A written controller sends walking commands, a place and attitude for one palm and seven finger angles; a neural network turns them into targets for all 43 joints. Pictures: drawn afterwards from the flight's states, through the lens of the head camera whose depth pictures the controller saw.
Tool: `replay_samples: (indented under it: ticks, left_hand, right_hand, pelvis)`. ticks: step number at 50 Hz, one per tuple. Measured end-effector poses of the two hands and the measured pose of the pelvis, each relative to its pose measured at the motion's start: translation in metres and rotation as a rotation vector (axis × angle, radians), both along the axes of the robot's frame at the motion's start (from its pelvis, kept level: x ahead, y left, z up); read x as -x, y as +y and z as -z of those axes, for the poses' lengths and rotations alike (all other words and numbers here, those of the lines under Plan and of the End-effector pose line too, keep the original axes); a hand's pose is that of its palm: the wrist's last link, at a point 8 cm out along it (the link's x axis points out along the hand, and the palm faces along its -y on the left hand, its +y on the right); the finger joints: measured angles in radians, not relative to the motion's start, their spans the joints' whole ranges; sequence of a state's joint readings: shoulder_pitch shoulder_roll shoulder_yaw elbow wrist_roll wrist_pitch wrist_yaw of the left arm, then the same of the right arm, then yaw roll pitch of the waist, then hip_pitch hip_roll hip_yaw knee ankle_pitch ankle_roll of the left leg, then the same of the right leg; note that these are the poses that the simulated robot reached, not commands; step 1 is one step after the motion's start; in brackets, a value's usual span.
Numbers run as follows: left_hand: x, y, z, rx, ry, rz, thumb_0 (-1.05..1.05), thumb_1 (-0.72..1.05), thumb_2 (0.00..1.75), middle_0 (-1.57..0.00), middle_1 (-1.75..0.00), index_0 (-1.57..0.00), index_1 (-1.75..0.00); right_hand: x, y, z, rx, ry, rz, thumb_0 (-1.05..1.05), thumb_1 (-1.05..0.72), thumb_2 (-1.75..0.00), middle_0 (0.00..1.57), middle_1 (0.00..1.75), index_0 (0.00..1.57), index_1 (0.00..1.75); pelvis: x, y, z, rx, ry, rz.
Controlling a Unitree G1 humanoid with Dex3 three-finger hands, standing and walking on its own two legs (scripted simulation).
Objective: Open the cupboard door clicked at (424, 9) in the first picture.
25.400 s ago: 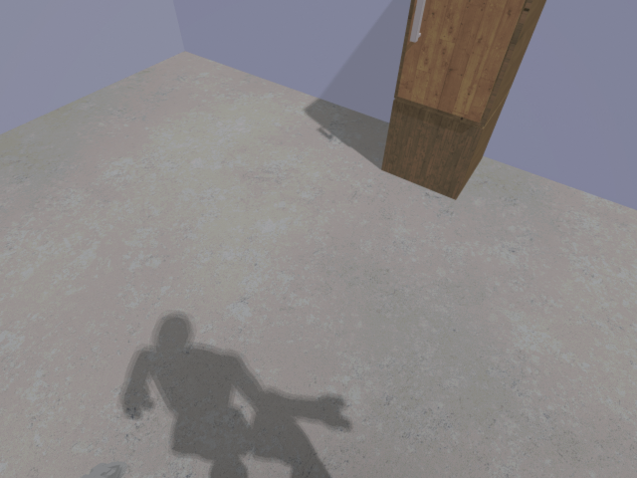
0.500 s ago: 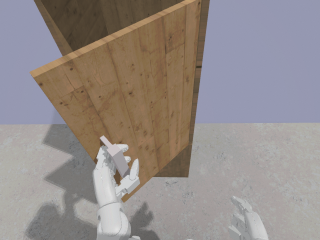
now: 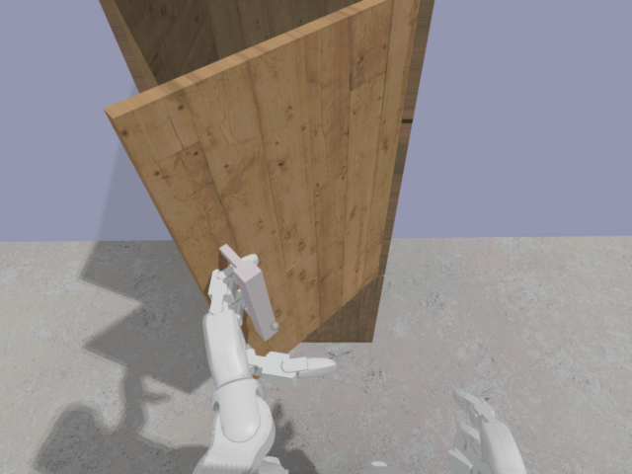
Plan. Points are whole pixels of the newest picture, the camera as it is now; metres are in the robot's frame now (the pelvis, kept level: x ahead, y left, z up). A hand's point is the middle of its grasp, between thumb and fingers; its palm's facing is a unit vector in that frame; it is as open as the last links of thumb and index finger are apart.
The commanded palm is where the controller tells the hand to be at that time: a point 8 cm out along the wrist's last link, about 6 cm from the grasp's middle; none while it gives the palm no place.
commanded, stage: open thumb and fingers to let go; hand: left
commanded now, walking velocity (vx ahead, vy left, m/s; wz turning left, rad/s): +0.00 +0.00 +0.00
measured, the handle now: (248, 293) +0.33 +0.10 +0.05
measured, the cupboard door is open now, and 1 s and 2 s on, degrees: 43 45 45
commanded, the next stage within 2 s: slide the hand sideways off the handle in 0.08 s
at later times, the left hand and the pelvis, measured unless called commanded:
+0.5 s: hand (272, 353) +0.25 +0.06 +0.06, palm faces -0.09 -1.00 +0.04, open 16.3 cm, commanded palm +0.23 +0.11 +0.06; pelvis -0.01 +0.04 -0.01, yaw -2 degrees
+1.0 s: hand (234, 388) +0.21 +0.10 +0.06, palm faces -0.03 -1.00 +0.01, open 16.2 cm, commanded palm +0.18 +0.15 +0.06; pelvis +0.01 +0.04 -0.01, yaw -2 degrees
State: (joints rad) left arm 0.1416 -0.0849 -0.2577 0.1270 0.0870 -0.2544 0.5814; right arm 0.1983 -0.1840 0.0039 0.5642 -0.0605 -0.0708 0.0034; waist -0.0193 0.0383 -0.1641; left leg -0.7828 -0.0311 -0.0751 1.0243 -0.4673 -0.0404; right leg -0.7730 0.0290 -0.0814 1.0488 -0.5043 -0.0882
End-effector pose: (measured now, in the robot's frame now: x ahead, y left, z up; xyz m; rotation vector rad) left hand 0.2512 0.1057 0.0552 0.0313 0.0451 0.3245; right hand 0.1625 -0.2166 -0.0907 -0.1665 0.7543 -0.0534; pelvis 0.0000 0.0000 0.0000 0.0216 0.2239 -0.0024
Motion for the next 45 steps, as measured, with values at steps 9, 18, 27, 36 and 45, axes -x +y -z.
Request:
replay_samples:
  ticks: [9,18,27,36,45]
  left_hand:
    - [-0.002,0.003,0.000,-0.001,0.001,0.054,-0.01,-0.49,0.30,-0.30,-0.55,-0.30,-0.58]
    - [0.011,0.014,0.000,0.013,-0.041,0.422,-0.01,-0.50,0.30,-0.21,-0.39,-0.16,-0.41]
    - [0.017,0.009,-0.003,0.060,-0.054,0.407,-0.01,-0.50,0.30,-0.14,-0.32,-0.14,-0.32]
    - [0.032,0.024,-0.006,0.050,-0.031,0.391,-0.01,-0.50,0.30,-0.15,-0.31,-0.15,-0.30]
    - [0.051,0.038,-0.006,0.052,-0.025,0.357,-0.01,-0.50,0.30,-0.15,-0.30,-0.16,-0.30]
  right_hand:
    - [-0.003,0.023,-0.006,-0.013,-0.029,-0.023,0.01,-0.90,-0.90,0.20,0.29,0.20,0.30]
    - [0.003,0.034,-0.005,-0.020,-0.045,-0.019,0.01,-0.90,-0.90,0.20,0.29,0.20,0.30]
    - [0.010,0.040,-0.008,-0.005,-0.031,0.005,0.01,-0.90,-0.90,0.20,0.29,0.20,0.30]
    - [-0.001,0.049,-0.014,-0.024,-0.040,0.004,0.01,-0.90,-0.90,0.20,0.29,0.20,0.30]
    - [-0.022,0.051,-0.016,-0.018,-0.086,-0.032,0.01,-0.90,-0.90,0.20,0.29,0.20,0.30]
  pelvis:
    - [0.003,0.016,0.001,0.017,-0.013,0.009]
    - [0.008,0.032,0.006,0.029,-0.023,0.005]
    - [0.004,0.044,0.009,0.029,-0.007,0.024]
    - [-0.004,0.047,0.007,0.033,-0.010,0.031]
    - [-0.010,0.045,0.012,0.034,0.005,0.025]
